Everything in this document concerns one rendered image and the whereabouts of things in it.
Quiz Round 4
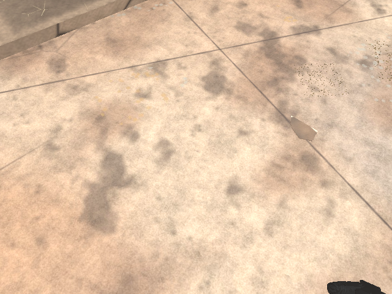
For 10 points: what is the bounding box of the robot right hand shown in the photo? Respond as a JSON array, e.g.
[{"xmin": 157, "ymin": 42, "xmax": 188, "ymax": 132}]
[{"xmin": 327, "ymin": 280, "xmax": 386, "ymax": 294}]

